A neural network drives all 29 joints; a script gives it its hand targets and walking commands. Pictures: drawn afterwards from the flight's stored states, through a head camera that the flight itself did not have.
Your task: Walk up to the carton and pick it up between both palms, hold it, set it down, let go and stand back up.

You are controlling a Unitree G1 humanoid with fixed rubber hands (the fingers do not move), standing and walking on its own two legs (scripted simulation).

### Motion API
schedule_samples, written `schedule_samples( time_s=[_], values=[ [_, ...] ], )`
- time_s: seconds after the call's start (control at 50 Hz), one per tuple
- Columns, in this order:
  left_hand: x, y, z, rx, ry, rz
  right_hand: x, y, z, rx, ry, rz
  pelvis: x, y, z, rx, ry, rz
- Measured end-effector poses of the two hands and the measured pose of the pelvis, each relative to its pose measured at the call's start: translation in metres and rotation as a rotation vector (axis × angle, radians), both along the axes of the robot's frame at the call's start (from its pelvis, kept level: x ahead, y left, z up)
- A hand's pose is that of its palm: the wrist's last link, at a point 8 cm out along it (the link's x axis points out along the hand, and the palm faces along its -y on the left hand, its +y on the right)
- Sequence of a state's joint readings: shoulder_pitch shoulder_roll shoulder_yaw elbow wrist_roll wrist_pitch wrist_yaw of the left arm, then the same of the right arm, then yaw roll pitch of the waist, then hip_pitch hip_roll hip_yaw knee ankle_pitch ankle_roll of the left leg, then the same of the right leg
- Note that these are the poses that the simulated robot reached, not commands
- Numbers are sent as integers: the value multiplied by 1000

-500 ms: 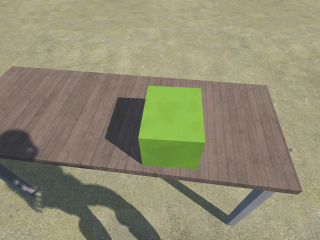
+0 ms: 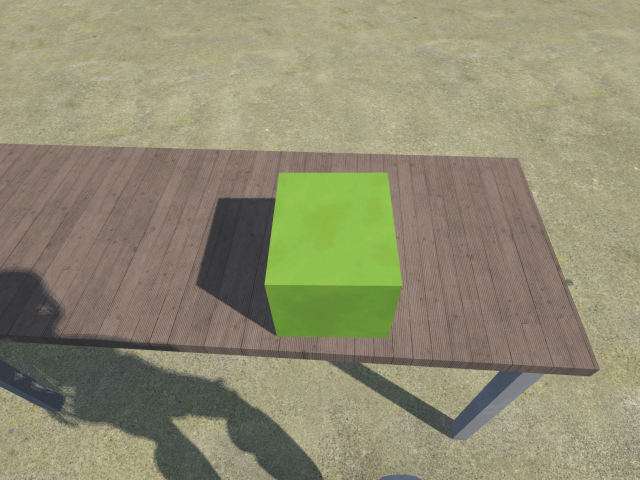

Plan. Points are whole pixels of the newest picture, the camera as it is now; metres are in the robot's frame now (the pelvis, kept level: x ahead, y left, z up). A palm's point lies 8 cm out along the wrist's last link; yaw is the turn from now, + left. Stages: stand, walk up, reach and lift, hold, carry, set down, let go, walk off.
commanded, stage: walk up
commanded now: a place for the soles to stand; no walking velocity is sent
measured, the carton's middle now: (332, 253) +0.46 -0.01 -0.05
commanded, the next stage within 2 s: reach and lift in 0.38 s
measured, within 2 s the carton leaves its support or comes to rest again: neither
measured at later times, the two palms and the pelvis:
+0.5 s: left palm out of the picture +0.09 +0.26 -0.14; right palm out of the picture +0.05 -0.27 -0.15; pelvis -0.02 +0.00 -0.02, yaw +1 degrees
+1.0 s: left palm (152, 461) +0.16 +0.24 -0.10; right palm (505, 463) +0.16 -0.23 -0.13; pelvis -0.01 -0.02 -0.03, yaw +4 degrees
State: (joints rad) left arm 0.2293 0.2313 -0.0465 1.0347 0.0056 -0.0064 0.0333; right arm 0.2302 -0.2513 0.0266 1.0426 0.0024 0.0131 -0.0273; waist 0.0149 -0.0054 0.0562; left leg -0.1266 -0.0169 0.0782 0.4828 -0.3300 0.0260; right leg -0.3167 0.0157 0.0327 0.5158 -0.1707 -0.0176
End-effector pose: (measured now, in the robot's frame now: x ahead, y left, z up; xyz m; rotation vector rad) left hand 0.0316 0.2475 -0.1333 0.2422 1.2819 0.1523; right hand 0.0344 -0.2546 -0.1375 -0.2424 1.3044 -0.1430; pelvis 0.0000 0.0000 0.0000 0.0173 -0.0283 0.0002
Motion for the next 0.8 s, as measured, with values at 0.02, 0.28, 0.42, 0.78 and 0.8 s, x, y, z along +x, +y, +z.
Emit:
schedule_samples(
  time_s=[0.02, 0.28, 0.42, 0.78, 0.8],
  values=[
    [1, 0, 0, 1, -2, -3, -2, 0, 0, 0, 2, -4, 0, 0, 0, 0, 0, -2],
    [10, 3, 2, 14, -7, -39, -23, -3, -2, -1, 27, -48, -3, 1, -1, 6, 1, -38],
    [14, 5, 1, 17, 5, -52, -30, -4, -3, -3, 30, -66, -4, 2, -2, 5, 9, -52],
    [103, -21, 24, 7, -109, -25, 108, -11, 16, 18, -325, 16, -10, -20, -24, -29, -29, 42],
    [97, -19, 22, 7, -105, -14, 105, -10, 16, 17, -320, 20, -9, -21, -23, -29, -20, 46]
  ],
)
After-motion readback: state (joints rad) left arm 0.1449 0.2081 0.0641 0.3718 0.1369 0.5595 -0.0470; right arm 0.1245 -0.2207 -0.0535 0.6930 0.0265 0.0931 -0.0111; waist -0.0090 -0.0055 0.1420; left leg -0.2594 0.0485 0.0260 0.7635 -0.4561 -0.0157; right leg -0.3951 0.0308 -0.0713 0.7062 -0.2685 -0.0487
